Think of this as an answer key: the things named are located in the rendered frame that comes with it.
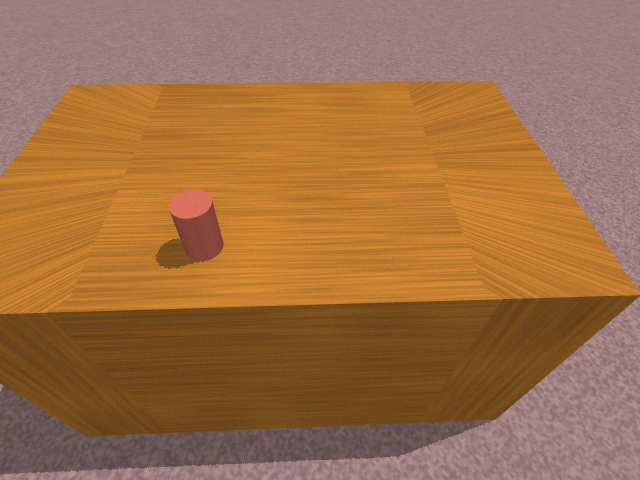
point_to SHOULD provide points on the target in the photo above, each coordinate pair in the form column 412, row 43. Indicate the can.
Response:
column 195, row 219

